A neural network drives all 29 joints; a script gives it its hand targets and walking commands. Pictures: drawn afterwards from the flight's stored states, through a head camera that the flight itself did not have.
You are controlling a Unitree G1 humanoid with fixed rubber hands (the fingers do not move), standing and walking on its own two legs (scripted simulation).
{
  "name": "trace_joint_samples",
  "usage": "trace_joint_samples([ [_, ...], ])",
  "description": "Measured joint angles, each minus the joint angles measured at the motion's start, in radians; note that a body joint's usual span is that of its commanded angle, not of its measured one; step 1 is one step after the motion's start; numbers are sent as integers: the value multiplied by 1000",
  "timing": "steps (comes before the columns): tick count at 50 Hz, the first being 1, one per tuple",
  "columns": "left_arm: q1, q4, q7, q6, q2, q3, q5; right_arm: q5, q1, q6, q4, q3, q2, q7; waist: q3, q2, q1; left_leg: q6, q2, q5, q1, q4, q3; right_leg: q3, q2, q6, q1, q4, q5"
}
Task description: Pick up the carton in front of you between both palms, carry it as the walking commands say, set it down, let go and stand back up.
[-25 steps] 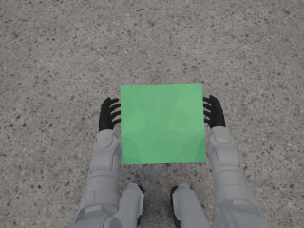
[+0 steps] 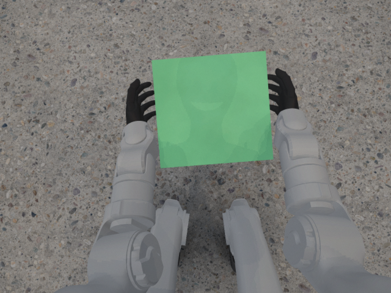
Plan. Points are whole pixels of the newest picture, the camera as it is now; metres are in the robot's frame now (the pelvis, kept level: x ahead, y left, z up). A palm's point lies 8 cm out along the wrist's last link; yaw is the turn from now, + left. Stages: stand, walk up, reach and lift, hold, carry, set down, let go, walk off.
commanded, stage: set down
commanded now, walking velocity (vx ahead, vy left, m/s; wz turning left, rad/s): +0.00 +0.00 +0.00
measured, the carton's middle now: (209, 117) +0.48 -0.02 -0.18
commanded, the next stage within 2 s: none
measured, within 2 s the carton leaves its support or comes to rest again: rests again in 1.36 s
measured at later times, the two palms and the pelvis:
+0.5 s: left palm (158, 126) +0.48 +0.12 -0.24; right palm (269, 112) +0.51 -0.18 -0.24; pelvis -0.02 -0.01 -0.11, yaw +2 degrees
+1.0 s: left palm (162, 129) +0.49 +0.12 -0.31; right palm (262, 112) +0.53 -0.18 -0.31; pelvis -0.02 +0.00 -0.16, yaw +2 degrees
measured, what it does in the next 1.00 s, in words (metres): lowers itself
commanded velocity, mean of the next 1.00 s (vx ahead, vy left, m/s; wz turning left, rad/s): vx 0.00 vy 0.00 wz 0.00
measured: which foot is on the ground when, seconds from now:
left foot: down 0.00-1.00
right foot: down 0.00-1.00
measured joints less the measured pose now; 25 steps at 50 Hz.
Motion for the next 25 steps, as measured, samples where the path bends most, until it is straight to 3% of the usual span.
trace_joint_samples([
  [25,-295,91,39,2,76,38,-57,66,-373,4,208,110,-180,-9,222,14,6,-44,-34,-49,-331,353,19,-1,32,8,-349,370,-39],
])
